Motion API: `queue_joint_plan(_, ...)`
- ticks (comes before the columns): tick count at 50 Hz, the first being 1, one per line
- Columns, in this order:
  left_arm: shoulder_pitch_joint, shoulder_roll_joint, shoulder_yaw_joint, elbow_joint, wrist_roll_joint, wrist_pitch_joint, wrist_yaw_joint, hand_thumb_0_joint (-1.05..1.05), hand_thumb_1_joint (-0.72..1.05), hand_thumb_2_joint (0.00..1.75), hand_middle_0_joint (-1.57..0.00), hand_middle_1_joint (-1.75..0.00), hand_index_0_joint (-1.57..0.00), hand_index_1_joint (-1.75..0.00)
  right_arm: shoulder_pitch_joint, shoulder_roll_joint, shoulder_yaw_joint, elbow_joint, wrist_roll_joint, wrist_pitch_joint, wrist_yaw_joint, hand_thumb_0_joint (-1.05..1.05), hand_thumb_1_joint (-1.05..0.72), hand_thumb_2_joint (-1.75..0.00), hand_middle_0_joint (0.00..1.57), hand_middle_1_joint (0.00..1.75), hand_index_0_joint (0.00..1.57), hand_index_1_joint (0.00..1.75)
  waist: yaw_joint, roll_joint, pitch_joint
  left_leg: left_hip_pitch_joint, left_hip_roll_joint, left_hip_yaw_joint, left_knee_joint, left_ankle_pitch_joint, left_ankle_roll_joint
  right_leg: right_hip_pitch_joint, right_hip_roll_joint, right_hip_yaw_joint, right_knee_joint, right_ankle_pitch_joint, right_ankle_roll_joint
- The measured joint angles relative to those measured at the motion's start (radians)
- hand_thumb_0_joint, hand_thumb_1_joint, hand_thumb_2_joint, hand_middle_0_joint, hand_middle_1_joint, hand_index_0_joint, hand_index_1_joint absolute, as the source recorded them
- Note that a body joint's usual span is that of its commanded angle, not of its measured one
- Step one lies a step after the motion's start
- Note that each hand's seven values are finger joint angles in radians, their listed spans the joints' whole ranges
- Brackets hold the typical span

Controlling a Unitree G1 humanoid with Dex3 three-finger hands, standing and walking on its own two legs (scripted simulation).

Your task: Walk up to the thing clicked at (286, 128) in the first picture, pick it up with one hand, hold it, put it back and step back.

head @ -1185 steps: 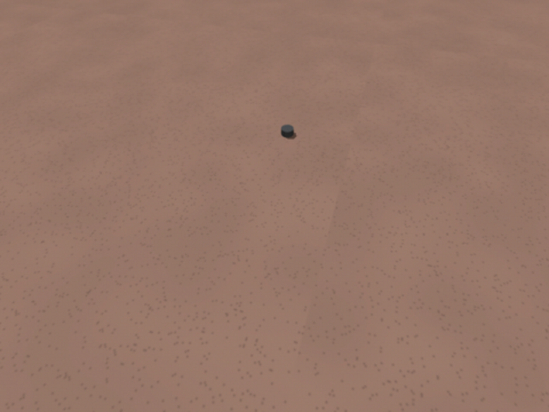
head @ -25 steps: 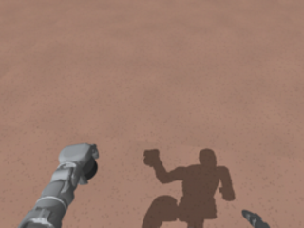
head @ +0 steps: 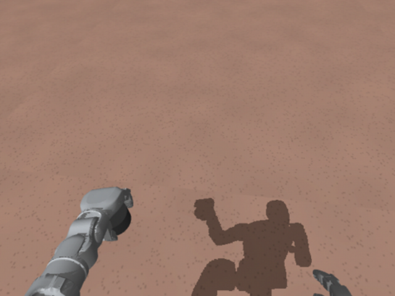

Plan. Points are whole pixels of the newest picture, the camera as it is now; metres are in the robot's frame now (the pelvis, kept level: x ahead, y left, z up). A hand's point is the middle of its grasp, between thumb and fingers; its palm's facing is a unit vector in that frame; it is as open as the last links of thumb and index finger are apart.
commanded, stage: hold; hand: left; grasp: from above
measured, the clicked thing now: (113, 217) +0.32 +0.23 -0.07
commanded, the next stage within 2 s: crouch in 1.14 s
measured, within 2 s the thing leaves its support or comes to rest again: neither
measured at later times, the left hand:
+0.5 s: hand (110, 221) +0.29 +0.21 -0.03, palm faces -0.44 -0.06 -0.90, open 9.7 cm
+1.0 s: hand (111, 222) +0.29 +0.21 -0.04, palm faces -0.46 -0.06 -0.89, open 9.7 cm
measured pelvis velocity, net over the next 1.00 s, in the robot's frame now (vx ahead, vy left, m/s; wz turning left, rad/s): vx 0.00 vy -0.01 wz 0.00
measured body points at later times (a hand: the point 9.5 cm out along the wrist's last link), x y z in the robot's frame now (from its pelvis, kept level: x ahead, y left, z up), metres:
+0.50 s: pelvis -0.01 +0.00 +0.01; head +0.00 -0.02 +0.46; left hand +0.31 +0.21 +0.02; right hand +0.14 -0.26 -0.11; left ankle +0.01 +0.12 -0.73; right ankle +0.02 -0.14 -0.73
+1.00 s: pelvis +0.00 -0.01 +0.01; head +0.02 -0.03 +0.46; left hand +0.31 +0.21 +0.02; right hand +0.14 -0.26 -0.11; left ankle +0.01 +0.12 -0.73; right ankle +0.02 -0.14 -0.73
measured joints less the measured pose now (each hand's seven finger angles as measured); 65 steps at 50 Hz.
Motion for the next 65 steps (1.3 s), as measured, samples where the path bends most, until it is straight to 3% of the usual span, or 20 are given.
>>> queue_joint_plan(37,0.024,0.011,-0.014,-0.082,-0.021,-0.001,-0.073,0.02,0.02,0.62,-0.58,-0.67,-0.65,-0.66,-0.039,0.001,0.019,-0.023,0.018,0.018,-0.022,0.01,-0.91,-0.90,0.20,0.30,0.20,0.30,0.020,0.005,0.037,0.114,-0.003,0.004,-0.121,0.060,-0.005,0.102,-0.001,0.002,-0.097,0.048,-0.006)
queue_joint_plan(57,0.017,-0.005,-0.009,-0.056,-0.001,0.001,-0.019,0.02,0.01,0.64,-0.59,-0.67,-0.66,-0.66,-0.042,0.002,0.008,-0.002,0.012,0.029,-0.018,0.01,-0.91,-0.90,0.20,0.30,0.20,0.30,0.021,0.003,0.044,0.123,-0.003,-0.002,-0.136,0.058,-0.006,0.115,-0.001,-0.005,-0.115,0.045,-0.007)
queue_joint_plan(65,0.027,0.002,-0.008,-0.065,-0.005,-0.005,-0.039,0.02,0.01,0.63,-0.59,-0.68,-0.65,-0.67,-0.033,-0.001,0.002,-0.009,0.014,0.036,-0.017,0.01,-0.91,-0.90,0.20,0.30,0.20,0.30,0.020,0.004,0.039,0.132,-0.002,0.000,-0.142,0.055,-0.006,0.124,0.000,-0.004,-0.123,0.044,-0.006)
